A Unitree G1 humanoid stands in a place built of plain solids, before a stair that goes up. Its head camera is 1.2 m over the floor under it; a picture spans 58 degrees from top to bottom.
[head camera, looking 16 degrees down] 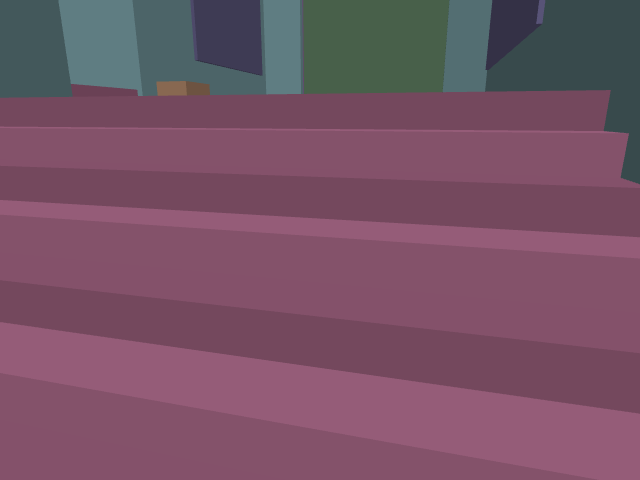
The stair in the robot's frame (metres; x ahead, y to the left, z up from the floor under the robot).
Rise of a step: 0.19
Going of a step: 0.30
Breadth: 4.03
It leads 14 degrees to the right of straight ahead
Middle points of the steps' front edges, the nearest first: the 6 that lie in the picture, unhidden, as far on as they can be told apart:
1.23 0.93 0.38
1.52 0.85 0.57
1.81 0.78 0.75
2.10 0.71 0.94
2.39 0.63 1.13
2.68 0.56 1.32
